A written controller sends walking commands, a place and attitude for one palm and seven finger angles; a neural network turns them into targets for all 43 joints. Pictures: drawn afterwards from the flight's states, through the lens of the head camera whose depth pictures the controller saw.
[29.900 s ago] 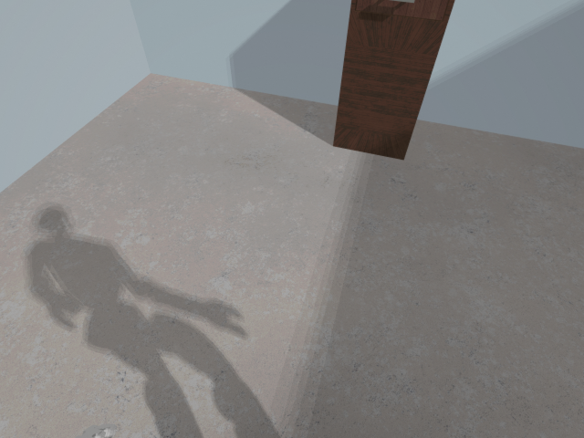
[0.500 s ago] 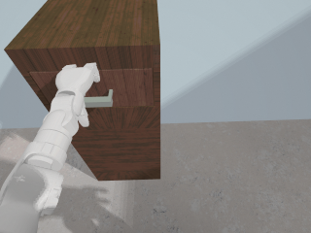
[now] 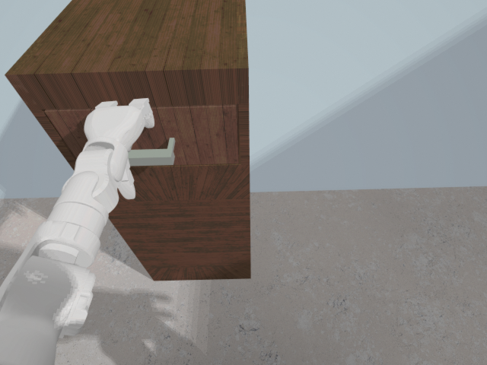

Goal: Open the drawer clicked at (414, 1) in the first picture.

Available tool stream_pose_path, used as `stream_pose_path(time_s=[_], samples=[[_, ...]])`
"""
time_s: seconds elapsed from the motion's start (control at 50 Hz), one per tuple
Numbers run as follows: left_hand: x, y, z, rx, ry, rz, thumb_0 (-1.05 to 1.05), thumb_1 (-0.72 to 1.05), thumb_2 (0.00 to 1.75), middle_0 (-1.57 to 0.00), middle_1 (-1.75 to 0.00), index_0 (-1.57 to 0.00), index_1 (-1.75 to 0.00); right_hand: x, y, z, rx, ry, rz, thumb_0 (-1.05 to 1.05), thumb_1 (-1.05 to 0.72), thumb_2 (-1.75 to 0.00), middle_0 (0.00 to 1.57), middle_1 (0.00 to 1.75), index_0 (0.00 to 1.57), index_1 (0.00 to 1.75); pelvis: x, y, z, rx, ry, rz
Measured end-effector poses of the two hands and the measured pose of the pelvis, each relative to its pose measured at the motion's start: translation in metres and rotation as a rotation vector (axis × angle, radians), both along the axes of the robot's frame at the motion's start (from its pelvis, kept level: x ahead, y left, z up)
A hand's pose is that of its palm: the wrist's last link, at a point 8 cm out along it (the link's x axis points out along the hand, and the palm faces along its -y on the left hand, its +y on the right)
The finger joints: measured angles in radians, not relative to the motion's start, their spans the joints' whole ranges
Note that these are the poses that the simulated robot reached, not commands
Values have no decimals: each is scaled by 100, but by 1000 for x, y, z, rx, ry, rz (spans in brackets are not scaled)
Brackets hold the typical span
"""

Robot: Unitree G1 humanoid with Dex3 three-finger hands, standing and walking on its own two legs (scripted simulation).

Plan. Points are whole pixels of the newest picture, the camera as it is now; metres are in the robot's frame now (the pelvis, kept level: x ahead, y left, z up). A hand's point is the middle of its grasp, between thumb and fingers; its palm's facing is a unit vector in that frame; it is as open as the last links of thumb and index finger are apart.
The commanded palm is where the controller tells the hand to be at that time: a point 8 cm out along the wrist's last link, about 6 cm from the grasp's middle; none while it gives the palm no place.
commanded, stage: re-aim the fingers above the handle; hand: left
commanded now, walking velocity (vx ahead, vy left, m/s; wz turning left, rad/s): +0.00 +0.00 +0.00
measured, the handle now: (148, 150) +0.51 +0.19 +0.05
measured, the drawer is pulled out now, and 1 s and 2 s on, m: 0.00 0.00 0.00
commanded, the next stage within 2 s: lower the fingers behind the handle in 1.64 s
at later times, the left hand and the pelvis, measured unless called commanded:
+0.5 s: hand (132, 151) +0.46 +0.20 +0.11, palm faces -0.02 -0.05 -1.00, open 13.8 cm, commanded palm +0.44 +0.20 +0.17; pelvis +0.00 +0.01 +0.00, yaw +0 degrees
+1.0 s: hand (143, 145) +0.47 +0.18 +0.11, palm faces +0.00 -0.05 -1.00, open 13.7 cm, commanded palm +0.44 +0.19 +0.17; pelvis +0.00 +0.01 +0.00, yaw -1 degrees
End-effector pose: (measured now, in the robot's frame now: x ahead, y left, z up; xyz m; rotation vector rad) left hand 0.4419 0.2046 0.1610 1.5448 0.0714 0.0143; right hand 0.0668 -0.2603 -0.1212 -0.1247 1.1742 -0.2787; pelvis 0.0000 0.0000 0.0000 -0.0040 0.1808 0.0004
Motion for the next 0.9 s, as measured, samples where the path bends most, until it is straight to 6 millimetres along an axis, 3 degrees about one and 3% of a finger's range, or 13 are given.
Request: stream_pose_path(time_s=[0.14, 0.28, 0.38, 0.52, 0.66, 0.9], samples=[[-1, -10, -3, -23, -8, -66, 0, -49, 31, -32, -120, -32, -120, -15, -1, -1, -7, 30, -20, 1, -91, -90, 20, 30, 20, 30, 0, 2, 0, 0, 0, -9], [0, 1, -3, -12, -40, -27, 0, -49, 31, -32, -120, -32, -120, -21, -2, 0, -11, 34, -35, 1, -91, -90, 20, 30, 20, 30, -1, 4, 0, -1, 8, -16], [-2, 6, -1, -2, -27, -6, 0, -49, 31, -32, -120, -32, -120, -20, 0, 1, -10, 31, -30, 1, -91, -90, 20, 30, 20, 30, -1, 5, 1, -3, 3, -10], [-6, -7, -1, -27, -21, -63, 0, -49, 31, -32, -120, -32, -120, -10, 3, 3, -14, 4, -15, 1, -91, -90, 20, 30, 20, 30, -2, 8, 1, -4, -7, -7], [-3, -6, -2, -7, -34, -40, 0, -49, 31, -32, -120, -32, -120, -2, 8, 3, -6, -26, 0, 0, -91, -90, 20, 30, 20, 30, -5, 9, 0, -4, 0, -5], [5, -27, 0, -24, -44, -53, 0, -49, 31, -33, -120, -33, -121, -12, 11, -1, 7, -1, -16, 0, -91, -90, 20, 30, 20, 30, -4, 9, 0, -1, 5, -14]])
